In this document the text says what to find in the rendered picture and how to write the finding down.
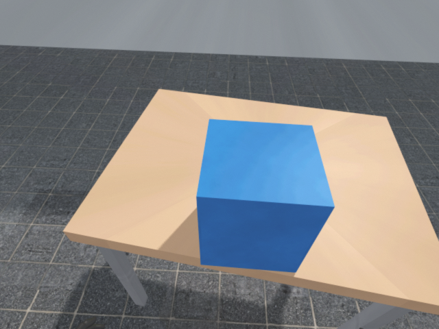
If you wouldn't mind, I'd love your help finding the carton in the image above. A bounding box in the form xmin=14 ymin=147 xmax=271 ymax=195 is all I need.
xmin=196 ymin=119 xmax=335 ymax=273

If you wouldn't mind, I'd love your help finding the table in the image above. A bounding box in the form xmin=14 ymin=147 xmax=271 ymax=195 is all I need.
xmin=63 ymin=89 xmax=439 ymax=329

